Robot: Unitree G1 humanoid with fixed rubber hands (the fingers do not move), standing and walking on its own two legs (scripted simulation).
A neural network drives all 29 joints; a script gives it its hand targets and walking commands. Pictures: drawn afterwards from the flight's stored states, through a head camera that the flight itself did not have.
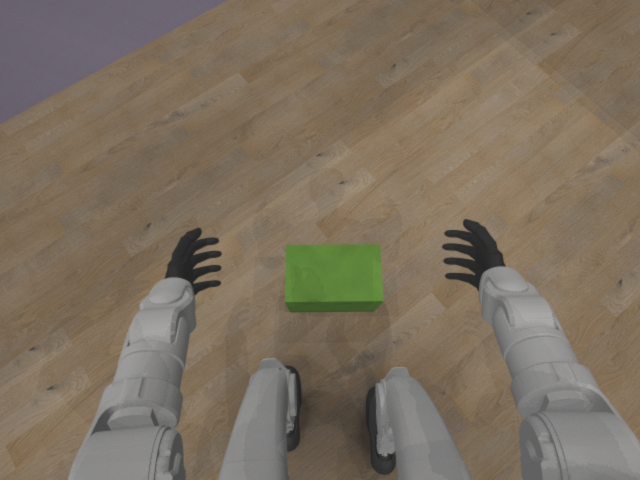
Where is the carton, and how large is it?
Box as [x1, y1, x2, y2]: [285, 244, 383, 311]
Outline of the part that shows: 379,244 286,245 285,302 289,310 373,311 383,300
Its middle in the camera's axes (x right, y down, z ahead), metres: +0.03 +0.10 +1.03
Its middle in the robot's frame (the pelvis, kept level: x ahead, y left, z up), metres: +0.47 +0.00 -0.60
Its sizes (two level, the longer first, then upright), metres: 0.240 0.146 0.169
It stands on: the floor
